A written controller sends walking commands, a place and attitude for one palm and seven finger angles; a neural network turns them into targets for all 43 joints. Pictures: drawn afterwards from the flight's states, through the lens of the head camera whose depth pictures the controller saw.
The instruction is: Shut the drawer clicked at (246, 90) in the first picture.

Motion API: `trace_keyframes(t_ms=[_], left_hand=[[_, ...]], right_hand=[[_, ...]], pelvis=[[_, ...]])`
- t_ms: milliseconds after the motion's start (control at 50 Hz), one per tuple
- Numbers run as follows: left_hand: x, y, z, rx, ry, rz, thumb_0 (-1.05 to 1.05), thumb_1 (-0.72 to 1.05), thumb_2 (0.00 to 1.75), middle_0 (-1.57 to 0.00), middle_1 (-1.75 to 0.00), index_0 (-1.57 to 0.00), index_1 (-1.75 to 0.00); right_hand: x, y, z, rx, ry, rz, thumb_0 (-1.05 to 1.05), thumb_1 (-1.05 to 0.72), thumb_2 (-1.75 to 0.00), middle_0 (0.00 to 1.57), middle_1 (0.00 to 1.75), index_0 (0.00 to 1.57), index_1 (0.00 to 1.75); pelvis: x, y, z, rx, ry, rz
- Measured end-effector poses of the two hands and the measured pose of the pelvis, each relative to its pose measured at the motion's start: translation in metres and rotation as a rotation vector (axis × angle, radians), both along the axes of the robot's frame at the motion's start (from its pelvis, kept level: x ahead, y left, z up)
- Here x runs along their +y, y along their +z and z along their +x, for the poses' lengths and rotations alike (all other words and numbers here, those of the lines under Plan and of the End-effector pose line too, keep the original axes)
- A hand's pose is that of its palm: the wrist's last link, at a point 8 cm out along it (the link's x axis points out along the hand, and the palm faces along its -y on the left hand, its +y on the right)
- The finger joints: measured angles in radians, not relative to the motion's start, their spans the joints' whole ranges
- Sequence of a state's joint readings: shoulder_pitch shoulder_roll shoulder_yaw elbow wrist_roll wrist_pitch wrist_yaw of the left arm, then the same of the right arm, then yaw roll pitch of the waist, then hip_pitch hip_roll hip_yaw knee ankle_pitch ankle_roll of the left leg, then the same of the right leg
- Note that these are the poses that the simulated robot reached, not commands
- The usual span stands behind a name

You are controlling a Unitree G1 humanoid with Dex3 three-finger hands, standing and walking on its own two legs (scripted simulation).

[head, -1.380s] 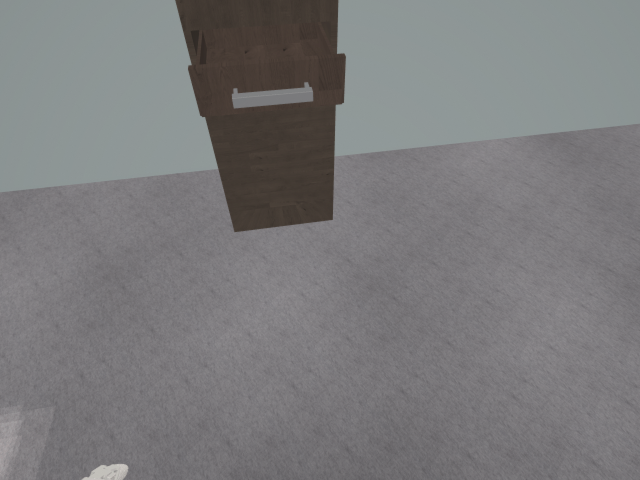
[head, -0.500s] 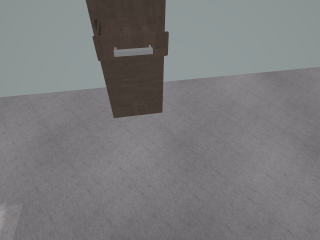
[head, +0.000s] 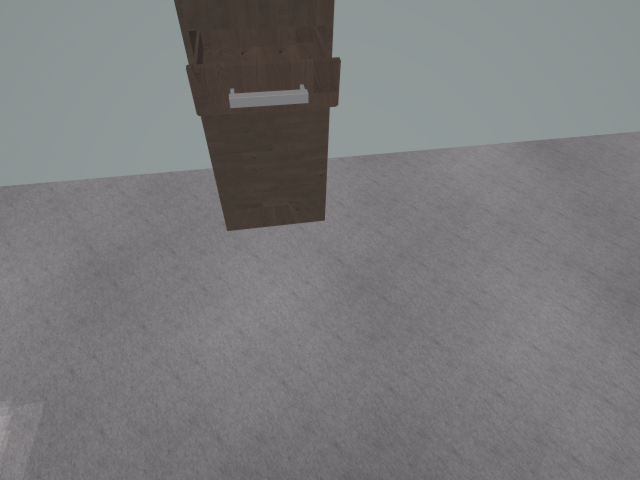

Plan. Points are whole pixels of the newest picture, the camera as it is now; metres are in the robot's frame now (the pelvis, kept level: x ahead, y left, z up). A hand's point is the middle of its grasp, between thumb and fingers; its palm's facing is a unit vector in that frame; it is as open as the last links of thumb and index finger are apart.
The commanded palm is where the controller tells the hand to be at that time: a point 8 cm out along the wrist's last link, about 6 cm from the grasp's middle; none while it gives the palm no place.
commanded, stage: look at it before walking up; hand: left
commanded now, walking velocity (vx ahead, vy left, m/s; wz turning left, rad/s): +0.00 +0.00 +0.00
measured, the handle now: (268, 94) +0.99 +0.19 -0.02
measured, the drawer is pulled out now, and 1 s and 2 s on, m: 0.23 0.23 0.23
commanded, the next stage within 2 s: walk to a spot facing it in 0.16 s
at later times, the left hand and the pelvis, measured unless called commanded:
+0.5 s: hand out of the picture +0.06 +0.22 -0.18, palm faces -0.06 -0.97 -0.24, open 7.4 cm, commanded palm none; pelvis +0.03 +0.00 -0.01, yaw -5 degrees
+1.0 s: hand (233, 461) +0.18 +0.14 -0.18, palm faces -0.22 -0.96 -0.17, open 7.4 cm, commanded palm none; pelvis +0.17 -0.03 +0.00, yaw -18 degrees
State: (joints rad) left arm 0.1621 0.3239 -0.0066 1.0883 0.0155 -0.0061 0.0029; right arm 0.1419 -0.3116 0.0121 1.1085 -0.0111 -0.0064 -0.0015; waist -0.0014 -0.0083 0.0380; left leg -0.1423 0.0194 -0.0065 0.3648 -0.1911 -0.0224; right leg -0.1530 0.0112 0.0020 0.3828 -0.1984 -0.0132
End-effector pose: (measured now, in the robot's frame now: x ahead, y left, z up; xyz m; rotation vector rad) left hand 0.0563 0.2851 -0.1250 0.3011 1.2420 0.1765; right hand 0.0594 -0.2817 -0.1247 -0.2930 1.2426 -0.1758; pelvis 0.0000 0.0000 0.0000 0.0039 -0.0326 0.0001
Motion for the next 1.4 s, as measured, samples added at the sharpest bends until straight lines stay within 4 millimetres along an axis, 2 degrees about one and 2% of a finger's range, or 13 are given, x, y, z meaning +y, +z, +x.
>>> trace_keyframes(t_ms=[340, 440, 540, 600, 700, 740, 780, 940, 1100, 1160, 1200, 1260, 1400], left_hand=[[0.001, 0.0, 0.009, -0.011, -0.001, 0.0, 0.01, 0.9, 0.9, -0.21, -0.3, -0.2, -0.3], [-0.012, -0.013, 0.001, 0.038, -0.003, -0.046, 0.01, 0.91, 0.9, -0.2, -0.3, -0.2, -0.3], [-0.029, -0.027, -0.001, 0.12, -0.02, -0.091, 0.01, 0.91, 0.9, -0.2, -0.3, -0.2, -0.3], [-0.046, -0.027, 0.015, 0.159, -0.055, -0.103, 0.01, 0.91, 0.9, -0.2, -0.3, -0.2, -0.3], [-0.074, -0.035, 0.061, 0.078, -0.1, -0.106, 0.01, 0.91, 0.9, -0.2, -0.3, -0.2, -0.3], [-0.082, -0.033, 0.071, 0.057, -0.09, -0.106, 0.01, 0.91, 0.9, -0.2, -0.3, -0.2, -0.3], [-0.088, -0.028, 0.078, 0.067, -0.096, -0.106, 0.01, 0.91, 0.9, -0.2, -0.3, -0.2, -0.3], [-0.099, -0.018, 0.114, 0.163, -0.158, -0.128, 0.01, 0.9, 0.9, -0.21, -0.3, -0.2, -0.3], [-0.077, -0.039, 0.184, 0.201, -0.15, -0.137, 0.01, 0.9, 0.9, -0.21, -0.3, -0.2, -0.3], [-0.065, -0.054, 0.225, 0.227, -0.184, -0.134, 0.01, 0.9, 0.9, -0.21, -0.3, -0.2, -0.3], [-0.062, -0.053, 0.261, 0.216, -0.226, -0.128, 0.01, 0.91, 0.9, -0.2, -0.3, -0.2, -0.3], [-0.068, -0.044, 0.323, 0.157, -0.291, -0.131, 0.01, 0.91, 0.9, -0.2, -0.3, -0.2, -0.3], [-0.113, -0.024, 0.449, 0.024, -0.448, -0.148, 0.01, 0.91, 0.9, -0.2, -0.3, -0.19, -0.3]], right_hand=[[0.006, 0.0, 0.01, -0.024, -0.004, 0.003, 0.01, -0.9, -0.9, 0.2, 0.3, 0.21, 0.29], [0.019, -0.01, -0.001, -0.018, -0.052, 0.036, 0.01, -0.9, -0.9, 0.2, 0.29, 0.2, 0.29], [0.03, -0.024, -0.025, 0.013, -0.151, 0.072, 0.01, -0.9, -0.9, 0.2, 0.3, 0.21, 0.29], [0.031, -0.031, -0.046, 0.052, -0.227, 0.096, 0.01, -0.9, -0.9, 0.2, 0.3, 0.21, 0.29], [0.023, -0.048, -0.069, 0.176, -0.298, 0.129, 0.01, -0.9, -0.9, 0.2, 0.3, 0.21, 0.29], [0.018, -0.045, -0.059, 0.196, -0.302, 0.131, 0.01, -0.9, -0.9, 0.2, 0.3, 0.2, 0.29], [0.011, -0.038, -0.037, 0.165, -0.305, 0.128, 0.01, -0.9, -0.9, 0.2, 0.29, 0.2, 0.29], [-0.003, -0.008, 0.091, -0.109, -0.321, 0.115, 0.01, -0.91, -0.9, 0.2, 0.29, 0.2, 0.29], [0.005, 0.002, 0.22, -0.254, -0.27, 0.077, 0.01, -0.9, -0.9, 0.2, 0.29, 0.2, 0.29], [0.01, -0.002, 0.245, -0.302, -0.296, 0.037, 0.01, -0.9, -0.9, 0.2, 0.29, 0.2, 0.29], [0.016, 0.0, 0.243, -0.288, -0.34, 0.031, 0.0, -0.9, -0.9, 0.2, 0.29, 0.2, 0.29], [0.029, 0.002, 0.226, -0.218, -0.424, 0.038, 0.0, -0.9, -0.9, 0.2, 0.29, 0.21, 0.29], [0.04, 0.005, 0.168, -0.035, -0.628, 0.012, -0.01, -0.94, -0.9, 0.2, 0.3, 0.21, 0.29]], pelvis=[[0.003, 0.0, 0.006, -0.002, -0.015, 0.0], [0.005, -0.007, 0.017, 0.001, -0.06, -0.004], [0.002, -0.015, 0.035, 0.012, -0.124, 0.01], [-0.007, -0.016, 0.048, 0.011, -0.172, 0.019], [-0.028, -0.029, 0.07, 0.003, -0.203, 0.004], [-0.033, -0.026, 0.08, 0.0, -0.208, -0.008], [-0.036, -0.019, 0.091, 0.004, -0.222, -0.01], [-0.038, -0.003, 0.144, 0.034, -0.298, -0.006], [-0.023, -0.016, 0.226, 0.029, -0.35, -0.03], [-0.014, -0.027, 0.255, 0.019, -0.401, -0.034], [-0.013, -0.024, 0.27, 0.011, -0.434, -0.026], [-0.013, -0.013, 0.292, 0.01, -0.473, -0.022], [-0.019, -0.002, 0.334, 0.022, -0.556, -0.016]])
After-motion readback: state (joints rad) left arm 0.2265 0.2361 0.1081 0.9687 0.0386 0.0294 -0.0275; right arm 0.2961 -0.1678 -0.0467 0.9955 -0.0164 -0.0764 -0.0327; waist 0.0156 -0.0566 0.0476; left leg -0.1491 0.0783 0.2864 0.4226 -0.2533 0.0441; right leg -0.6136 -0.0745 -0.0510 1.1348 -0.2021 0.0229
